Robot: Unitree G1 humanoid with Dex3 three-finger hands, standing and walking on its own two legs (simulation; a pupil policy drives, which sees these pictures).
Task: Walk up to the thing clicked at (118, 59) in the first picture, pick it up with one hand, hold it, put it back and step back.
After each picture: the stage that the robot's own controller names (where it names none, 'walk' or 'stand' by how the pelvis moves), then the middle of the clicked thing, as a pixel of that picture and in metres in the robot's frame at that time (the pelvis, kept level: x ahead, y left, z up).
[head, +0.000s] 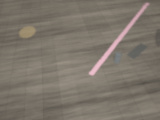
stand; (117, 57) +1.20 -0.37 -0.72
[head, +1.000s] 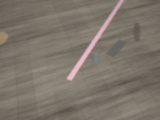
walk; (95, 58) +1.12 -0.06 -0.69
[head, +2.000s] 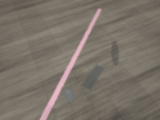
walk; (69, 95) +0.72 +0.21 -0.71
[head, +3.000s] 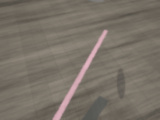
walk; out of the picture +0.46 +0.15 -0.70
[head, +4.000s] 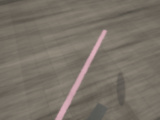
stand; out of the picture +0.35 +0.19 -0.72
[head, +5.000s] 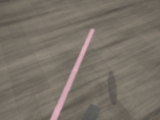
stand; out of the picture +0.30 +0.21 -0.72
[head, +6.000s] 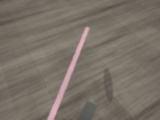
stand; out of the picture +0.31 +0.22 -0.72
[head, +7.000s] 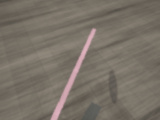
stand; out of the picture +0.33 +0.20 -0.73
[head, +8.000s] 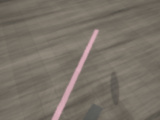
stand; out of the picture +0.32 +0.20 -0.73
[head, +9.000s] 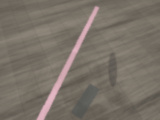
go down; out of the picture +0.35 +0.19 -0.70
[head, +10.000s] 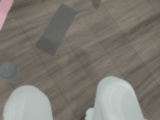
go down; (10, 73) +0.40 +0.25 -0.28
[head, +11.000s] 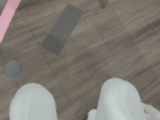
close in; (15, 71) +0.40 +0.25 -0.28
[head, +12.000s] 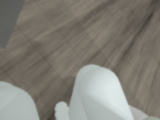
close in; out of the picture +0.38 +0.28 -0.22
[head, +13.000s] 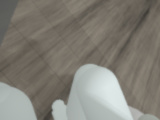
close; out of the picture +0.39 +0.29 -0.22
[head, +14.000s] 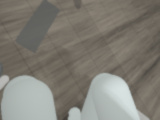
lift; out of the picture +0.34 +0.26 -0.16
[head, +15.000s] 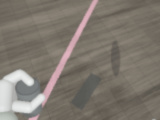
lift; (30, 98) +0.31 +0.19 +0.01
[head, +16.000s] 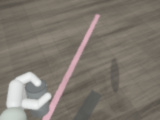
hold; (38, 98) +0.32 +0.17 +0.00
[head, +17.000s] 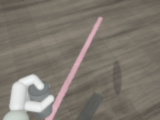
hold; (41, 100) +0.31 +0.17 +0.00
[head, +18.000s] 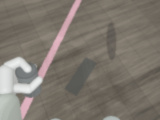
crouch; (29, 80) +0.38 +0.19 -0.05
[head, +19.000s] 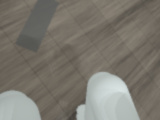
lower; out of the picture +0.45 +0.29 -0.14
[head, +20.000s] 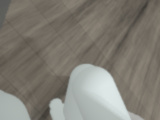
lower; out of the picture +0.41 +0.31 -0.22
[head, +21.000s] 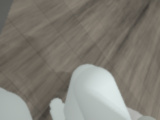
lower; out of the picture +0.41 +0.31 -0.23
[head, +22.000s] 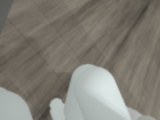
lower; out of the picture +0.41 +0.31 -0.23
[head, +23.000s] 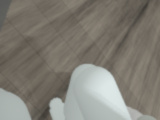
lower; out of the picture +0.41 +0.31 -0.23
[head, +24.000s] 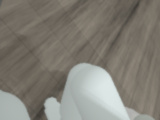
open; out of the picture +0.42 +0.27 -0.23
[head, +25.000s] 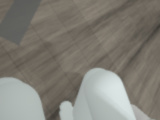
stand; out of the picture +0.40 +0.28 -0.24
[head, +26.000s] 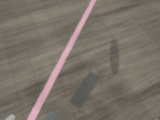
stand; (52, 117) +0.38 +0.19 -0.59
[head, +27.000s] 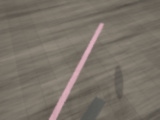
stand; out of the picture +0.37 +0.19 -0.66
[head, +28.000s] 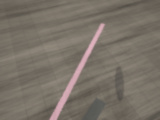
stand; out of the picture +0.36 +0.18 -0.67
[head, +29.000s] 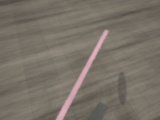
stand; out of the picture +0.38 +0.17 -0.72
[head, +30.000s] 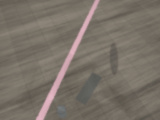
walk; (61, 111) +0.44 +0.14 -0.71
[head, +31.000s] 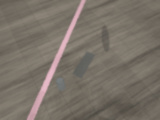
walk; (60, 84) +0.70 +0.22 -0.69
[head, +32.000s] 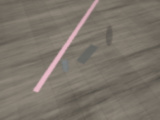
stand; (65, 65) +1.00 +0.22 -0.70
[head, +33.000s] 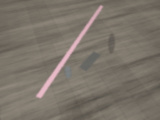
stand; (68, 72) +1.00 +0.19 -0.72
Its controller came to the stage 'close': yes
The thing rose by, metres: 0.71
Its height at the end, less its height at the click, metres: +0.00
